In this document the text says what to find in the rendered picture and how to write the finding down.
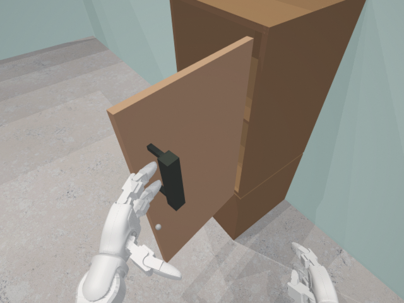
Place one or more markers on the right robot hand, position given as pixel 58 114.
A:
pixel 316 286

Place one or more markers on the left robot hand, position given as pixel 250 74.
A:
pixel 124 218

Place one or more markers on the handle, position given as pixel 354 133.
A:
pixel 170 169

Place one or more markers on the robot left forearm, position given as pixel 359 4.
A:
pixel 104 281

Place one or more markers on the cupboard door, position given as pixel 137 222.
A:
pixel 197 114

